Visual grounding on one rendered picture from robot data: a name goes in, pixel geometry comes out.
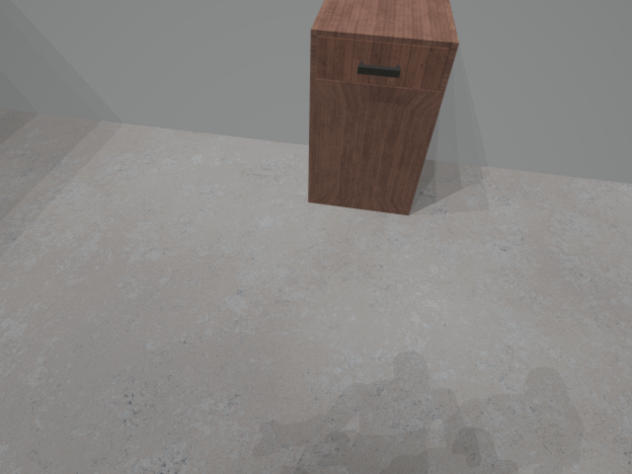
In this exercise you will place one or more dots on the drawer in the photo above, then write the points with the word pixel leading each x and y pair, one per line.
pixel 421 65

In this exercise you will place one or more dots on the handle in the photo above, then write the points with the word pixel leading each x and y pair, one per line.
pixel 378 70

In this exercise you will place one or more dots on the cabinet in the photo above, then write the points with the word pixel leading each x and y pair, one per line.
pixel 367 142

